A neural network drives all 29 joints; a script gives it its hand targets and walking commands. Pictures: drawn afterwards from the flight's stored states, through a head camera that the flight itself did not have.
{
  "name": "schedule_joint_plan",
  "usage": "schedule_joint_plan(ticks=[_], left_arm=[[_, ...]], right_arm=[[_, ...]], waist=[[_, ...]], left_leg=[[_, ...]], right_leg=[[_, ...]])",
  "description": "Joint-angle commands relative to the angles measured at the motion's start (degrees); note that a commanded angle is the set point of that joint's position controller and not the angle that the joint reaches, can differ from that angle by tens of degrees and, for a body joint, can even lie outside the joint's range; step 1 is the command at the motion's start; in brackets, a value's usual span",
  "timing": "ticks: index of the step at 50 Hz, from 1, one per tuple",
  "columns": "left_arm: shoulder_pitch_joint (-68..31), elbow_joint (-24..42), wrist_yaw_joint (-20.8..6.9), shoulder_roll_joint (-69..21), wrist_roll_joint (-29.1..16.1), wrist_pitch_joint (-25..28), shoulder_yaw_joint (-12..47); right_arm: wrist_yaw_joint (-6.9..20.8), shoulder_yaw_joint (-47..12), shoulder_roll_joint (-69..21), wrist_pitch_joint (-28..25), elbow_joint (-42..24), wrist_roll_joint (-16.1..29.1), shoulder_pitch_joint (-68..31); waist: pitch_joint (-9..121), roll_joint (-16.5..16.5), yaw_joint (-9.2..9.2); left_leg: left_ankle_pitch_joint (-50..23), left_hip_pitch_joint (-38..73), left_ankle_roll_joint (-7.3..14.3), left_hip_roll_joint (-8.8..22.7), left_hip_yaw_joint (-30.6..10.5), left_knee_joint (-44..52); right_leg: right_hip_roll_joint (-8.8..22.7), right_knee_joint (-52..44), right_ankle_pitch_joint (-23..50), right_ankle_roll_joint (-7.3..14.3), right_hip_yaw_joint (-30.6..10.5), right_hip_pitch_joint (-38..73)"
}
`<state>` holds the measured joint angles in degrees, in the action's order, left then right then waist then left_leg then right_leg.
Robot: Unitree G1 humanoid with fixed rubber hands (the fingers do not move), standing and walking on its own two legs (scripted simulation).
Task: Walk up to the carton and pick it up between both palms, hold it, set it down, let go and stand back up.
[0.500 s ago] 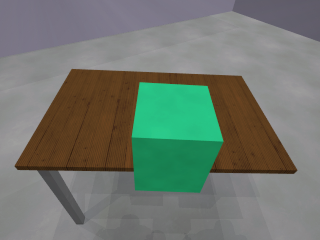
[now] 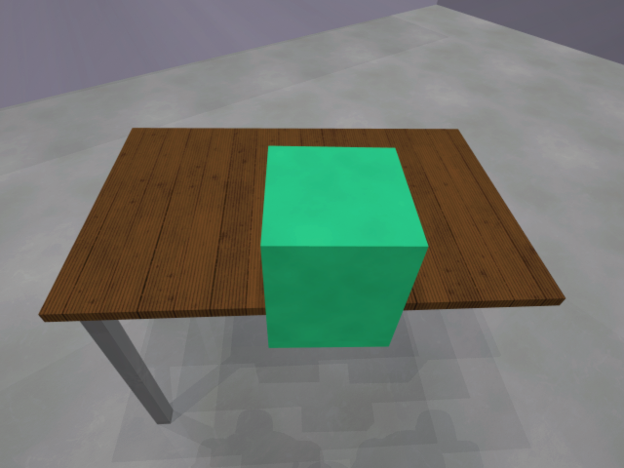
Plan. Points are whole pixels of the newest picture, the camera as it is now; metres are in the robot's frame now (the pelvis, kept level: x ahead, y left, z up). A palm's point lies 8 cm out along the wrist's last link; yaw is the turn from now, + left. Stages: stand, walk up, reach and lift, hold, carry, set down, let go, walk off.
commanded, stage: stand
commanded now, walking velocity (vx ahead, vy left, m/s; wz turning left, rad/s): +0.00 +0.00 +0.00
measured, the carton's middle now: (330, 249) +0.44 -0.02 +0.02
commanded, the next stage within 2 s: none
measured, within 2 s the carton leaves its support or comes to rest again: neither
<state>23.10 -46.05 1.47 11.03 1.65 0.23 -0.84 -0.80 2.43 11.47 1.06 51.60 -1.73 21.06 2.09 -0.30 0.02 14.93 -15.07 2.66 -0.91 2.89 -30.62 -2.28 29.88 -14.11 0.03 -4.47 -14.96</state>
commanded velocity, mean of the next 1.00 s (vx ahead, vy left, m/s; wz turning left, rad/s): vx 0.00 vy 0.00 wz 0.00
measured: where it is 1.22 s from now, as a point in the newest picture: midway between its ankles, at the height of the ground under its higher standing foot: outside the picture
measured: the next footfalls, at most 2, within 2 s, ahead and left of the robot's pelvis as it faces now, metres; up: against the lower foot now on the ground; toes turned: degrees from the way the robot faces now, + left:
none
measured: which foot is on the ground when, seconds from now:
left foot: down 0.00-1.00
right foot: down 0.00-1.00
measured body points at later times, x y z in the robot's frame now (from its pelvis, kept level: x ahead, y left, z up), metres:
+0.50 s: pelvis +0.00 +0.00 +0.00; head -0.01 +0.01 +0.45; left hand +0.00 +0.22 -0.15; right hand +0.00 -0.23 -0.15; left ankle +0.02 +0.09 -0.73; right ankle +0.02 -0.12 -0.73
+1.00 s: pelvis +0.01 +0.01 +0.00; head +0.00 +0.01 +0.45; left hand +0.00 +0.21 -0.16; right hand -0.01 -0.21 -0.15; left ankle +0.02 +0.09 -0.73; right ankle +0.02 -0.12 -0.73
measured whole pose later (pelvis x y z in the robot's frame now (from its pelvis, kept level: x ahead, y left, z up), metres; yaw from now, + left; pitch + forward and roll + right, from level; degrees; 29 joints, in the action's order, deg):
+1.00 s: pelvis +0.01 +0.01 +0.00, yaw -1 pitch -2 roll +0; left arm 18.5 -63.1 2.3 5.9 1.0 0.0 -0.6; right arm -2.2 1.5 7.4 0.2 62.8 -1.1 18.8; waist -1.2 0.0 0.5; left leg 13.8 -11.3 3.2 -1.5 3.9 -26.9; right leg -1.7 26.7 -13.0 -0.8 -5.6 -11.7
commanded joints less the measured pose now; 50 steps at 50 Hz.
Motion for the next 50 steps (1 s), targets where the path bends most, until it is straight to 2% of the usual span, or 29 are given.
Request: schedule_joint_plan(ticks=[1,11,28,50], left_arm=[[2.34,1.11,0.23,5.56,-0.11,0.84,-1.42],[2.39,-3.57,0.32,3.94,-0.24,0.81,-1.28],[1.12,-10.79,0.59,1.53,-0.51,0.6,-0.92],[-0.63,-16.82,1.12,-0.62,-0.69,0.05,-0.3]], right_arm=[[-0.38,1.74,6.93,-0.7,-1.89,0.16,2.21],[-0.64,1.52,5.66,-0.85,0.96,0.42,1.87],[-1.07,0.78,3.13,-1.12,6.17,0.56,2.18],[-1.68,-0.17,0.72,-1.26,10.64,0.62,2.08]], waist=[[-8.02,0.0,0.03],[-7.53,0.57,0.17],[-7.92,-0.39,0.43],[-8.54,-0.01,0.48]], left_leg=[[8.74,-2.8,3.13,7.1,-11.02,12.03],[7.68,-1.51,3.02,7.09,-10.54,12.78],[3.7,0.88,2.41,6.58,-9.02,12.31],[1.16,2.79,1.94,6.56,-8.24,12.74]], right_leg=[[3.8,-7.41,-1.35,3.18,-5.66,-5.1],[3.77,-7.7,0.01,2.76,-5.47,-4.39],[4.05,-8.77,2.34,2.42,-5.41,-3.36],[4.09,-8.67,5.02,1.8,-4.54,-1.34]])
